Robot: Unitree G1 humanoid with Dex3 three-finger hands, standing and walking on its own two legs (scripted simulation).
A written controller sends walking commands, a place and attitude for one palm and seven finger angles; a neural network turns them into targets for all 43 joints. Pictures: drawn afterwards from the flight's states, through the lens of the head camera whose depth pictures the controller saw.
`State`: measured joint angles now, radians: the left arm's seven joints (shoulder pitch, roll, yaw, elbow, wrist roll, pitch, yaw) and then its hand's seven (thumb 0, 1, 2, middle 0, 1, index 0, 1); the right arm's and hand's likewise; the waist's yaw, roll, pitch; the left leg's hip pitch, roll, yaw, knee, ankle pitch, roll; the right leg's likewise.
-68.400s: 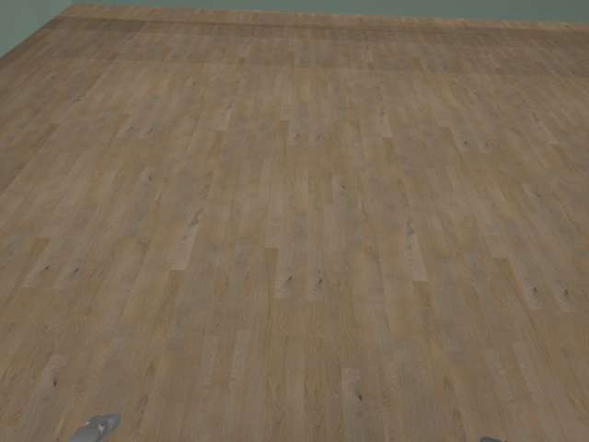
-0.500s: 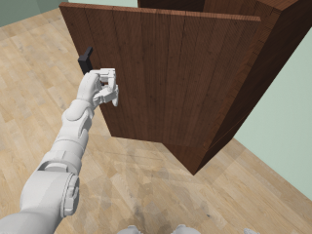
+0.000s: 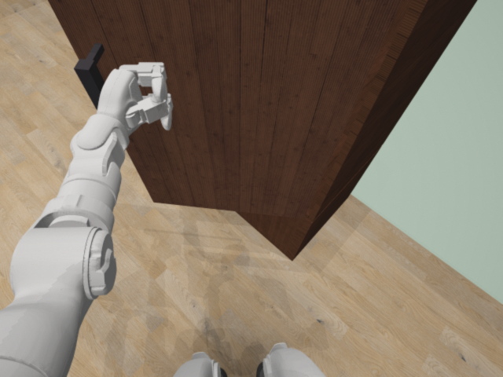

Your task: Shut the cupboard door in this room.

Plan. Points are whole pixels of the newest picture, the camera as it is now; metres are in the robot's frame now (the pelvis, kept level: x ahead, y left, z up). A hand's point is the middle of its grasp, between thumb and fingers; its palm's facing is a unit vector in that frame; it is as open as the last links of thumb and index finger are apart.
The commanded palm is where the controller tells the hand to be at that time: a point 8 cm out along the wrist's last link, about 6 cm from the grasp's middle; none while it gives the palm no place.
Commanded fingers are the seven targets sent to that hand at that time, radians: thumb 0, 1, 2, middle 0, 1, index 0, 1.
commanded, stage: push the door shut along its arc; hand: left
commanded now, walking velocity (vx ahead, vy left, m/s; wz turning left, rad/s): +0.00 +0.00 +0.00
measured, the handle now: (109, 96) +0.54 +0.17 +0.11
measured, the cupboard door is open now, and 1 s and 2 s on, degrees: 37 18 18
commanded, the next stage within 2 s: pull the fist back off the door in 0.64 s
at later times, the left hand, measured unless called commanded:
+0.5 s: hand (181, 95) +0.52 +0.06 +0.12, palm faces -0.41 -0.91 -0.02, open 3.6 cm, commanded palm +0.55 +0.09 +0.11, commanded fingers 0.00 0.90 0.90 -1.30 -1.50 -1.30 -1.50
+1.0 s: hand (210, 78) +0.58 +0.01 +0.10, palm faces +0.03 -1.00 -0.03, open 3.1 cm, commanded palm +0.54 +0.06 +0.11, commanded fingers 0.00 0.90 0.90 -1.30 -1.50 -1.30 -1.50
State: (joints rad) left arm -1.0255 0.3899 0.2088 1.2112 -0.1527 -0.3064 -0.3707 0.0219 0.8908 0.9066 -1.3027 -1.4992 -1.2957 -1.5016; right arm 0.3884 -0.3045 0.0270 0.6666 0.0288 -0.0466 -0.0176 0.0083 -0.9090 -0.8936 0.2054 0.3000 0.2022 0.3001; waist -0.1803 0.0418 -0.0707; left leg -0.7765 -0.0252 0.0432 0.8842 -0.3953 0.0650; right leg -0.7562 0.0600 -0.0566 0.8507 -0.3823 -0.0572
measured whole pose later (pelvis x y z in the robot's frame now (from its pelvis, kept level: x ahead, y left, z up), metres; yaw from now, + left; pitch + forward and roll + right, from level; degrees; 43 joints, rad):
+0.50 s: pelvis +0.00 +0.00 -0.01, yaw +2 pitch +20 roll -2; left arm -1.25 0.37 0.07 1.33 -0.17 -0.25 -0.38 0.03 1.03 1.03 -1.30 -1.50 -1.30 -1.50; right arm 0.35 -0.30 0.03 0.72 0.01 -0.09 -0.03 0.01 -0.91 -0.89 0.21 0.30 0.20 0.30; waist -0.19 0.04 -0.07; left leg -0.89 -0.04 0.01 0.96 -0.41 0.07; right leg -0.85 0.04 -0.10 0.92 -0.41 -0.06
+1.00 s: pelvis +0.01 -0.01 -0.02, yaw +0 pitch +25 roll -1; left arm -1.21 0.22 0.27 1.23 0.05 -0.32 0.24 0.02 0.90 0.93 -1.30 -1.50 -1.29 -1.50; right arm 0.48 -0.25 0.00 0.69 -0.09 -0.07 0.12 0.01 -0.91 -0.89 0.20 0.30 0.20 0.30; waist -0.22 0.08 -0.15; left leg -1.00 -0.01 0.04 1.02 -0.46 0.05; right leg -0.98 0.07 -0.07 0.98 -0.45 -0.07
